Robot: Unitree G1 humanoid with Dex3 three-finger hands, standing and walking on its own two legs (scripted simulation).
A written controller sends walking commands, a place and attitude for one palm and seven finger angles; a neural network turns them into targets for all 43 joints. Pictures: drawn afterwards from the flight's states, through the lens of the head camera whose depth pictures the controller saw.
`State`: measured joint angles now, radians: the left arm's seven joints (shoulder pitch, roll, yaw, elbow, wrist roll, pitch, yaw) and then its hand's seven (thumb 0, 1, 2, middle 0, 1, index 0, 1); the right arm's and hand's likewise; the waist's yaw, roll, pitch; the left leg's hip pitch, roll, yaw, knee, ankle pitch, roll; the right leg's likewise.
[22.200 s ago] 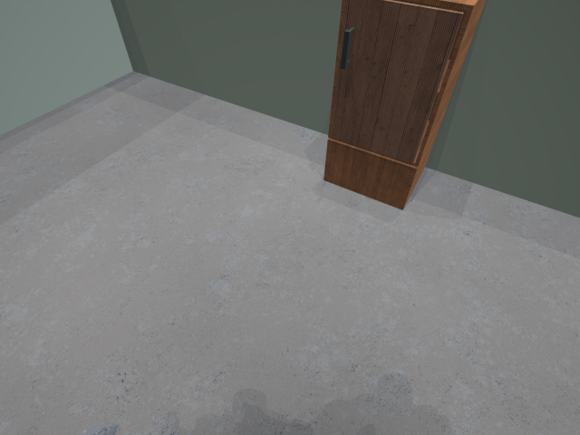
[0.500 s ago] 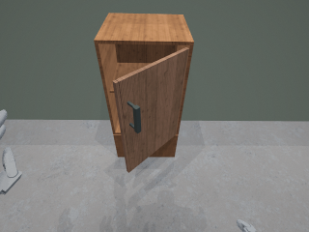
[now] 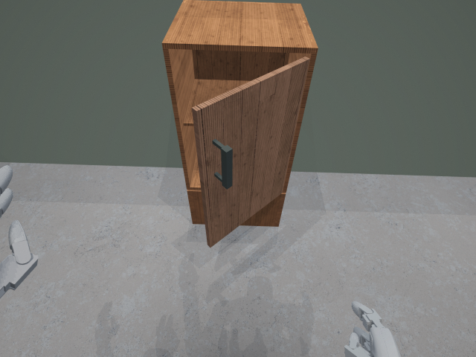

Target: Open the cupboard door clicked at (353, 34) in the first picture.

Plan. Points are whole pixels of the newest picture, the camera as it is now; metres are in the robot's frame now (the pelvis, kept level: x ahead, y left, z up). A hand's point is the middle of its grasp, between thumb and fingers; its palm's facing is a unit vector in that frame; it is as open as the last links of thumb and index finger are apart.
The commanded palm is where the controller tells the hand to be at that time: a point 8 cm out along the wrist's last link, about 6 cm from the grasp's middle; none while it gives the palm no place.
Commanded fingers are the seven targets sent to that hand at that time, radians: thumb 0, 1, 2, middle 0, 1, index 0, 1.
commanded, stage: stop stepping back and stand still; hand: left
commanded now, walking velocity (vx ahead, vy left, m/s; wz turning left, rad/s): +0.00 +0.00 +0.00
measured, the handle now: (222, 164) +0.58 +0.08 -0.05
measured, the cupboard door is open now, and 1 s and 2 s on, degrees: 44 44 44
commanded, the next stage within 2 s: let the arm hang, fingers relaxed in 0.14 s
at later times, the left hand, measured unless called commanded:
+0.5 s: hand out of the picture +0.08 +0.20 -0.16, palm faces +0.00 -0.98 -0.22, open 7.4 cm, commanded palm none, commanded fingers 0.00 0.90 0.90 -0.20 -0.30 -0.20 -0.30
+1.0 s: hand out of the picture -0.06 +0.16 -0.18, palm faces +0.10 -0.98 -0.20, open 7.3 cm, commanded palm none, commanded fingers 0.00 0.90 0.90 -0.20 -0.30 -0.20 -0.30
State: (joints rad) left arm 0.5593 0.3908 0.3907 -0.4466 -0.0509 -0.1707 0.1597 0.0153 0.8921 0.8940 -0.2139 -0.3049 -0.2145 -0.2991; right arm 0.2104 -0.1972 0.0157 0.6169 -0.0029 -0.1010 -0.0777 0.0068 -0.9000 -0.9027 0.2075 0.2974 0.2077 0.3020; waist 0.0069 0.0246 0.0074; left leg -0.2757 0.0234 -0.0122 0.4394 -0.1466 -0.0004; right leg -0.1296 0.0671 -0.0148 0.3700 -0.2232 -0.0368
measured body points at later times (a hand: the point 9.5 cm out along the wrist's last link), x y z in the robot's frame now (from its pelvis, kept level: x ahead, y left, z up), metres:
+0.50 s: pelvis -0.01 +0.01 -0.01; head -0.01 +0.01 +0.44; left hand +0.07 +0.25 -0.14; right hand +0.08 -0.25 -0.14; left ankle +0.06 +0.12 -0.74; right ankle -0.01 -0.10 -0.74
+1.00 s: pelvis +0.00 +0.00 +0.00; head +0.00 -0.01 +0.45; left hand -0.06 +0.21 -0.16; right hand -0.02 -0.19 -0.17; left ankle +0.06 +0.12 -0.74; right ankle -0.01 -0.10 -0.74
